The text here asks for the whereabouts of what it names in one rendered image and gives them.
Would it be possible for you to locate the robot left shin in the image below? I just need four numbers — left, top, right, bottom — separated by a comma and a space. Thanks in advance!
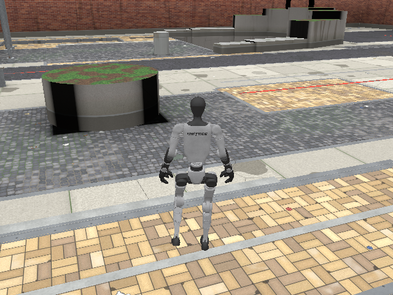
173, 197, 182, 238

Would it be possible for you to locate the left robot hand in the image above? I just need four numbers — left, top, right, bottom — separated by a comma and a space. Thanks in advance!
159, 170, 173, 184

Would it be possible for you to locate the right robot forearm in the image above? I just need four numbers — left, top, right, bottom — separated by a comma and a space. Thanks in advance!
220, 148, 233, 173

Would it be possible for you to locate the left robot forearm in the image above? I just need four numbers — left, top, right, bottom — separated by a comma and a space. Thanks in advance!
160, 148, 173, 173

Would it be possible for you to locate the robot left upper arm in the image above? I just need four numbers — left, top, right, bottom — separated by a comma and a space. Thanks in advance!
167, 123, 185, 157

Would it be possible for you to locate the robot right foot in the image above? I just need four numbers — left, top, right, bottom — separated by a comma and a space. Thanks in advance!
200, 235, 209, 251

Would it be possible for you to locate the right robot hand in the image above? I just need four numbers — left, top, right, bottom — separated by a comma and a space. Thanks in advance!
220, 170, 234, 183

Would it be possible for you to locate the robot right upper arm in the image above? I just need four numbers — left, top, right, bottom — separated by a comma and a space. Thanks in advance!
210, 124, 227, 158

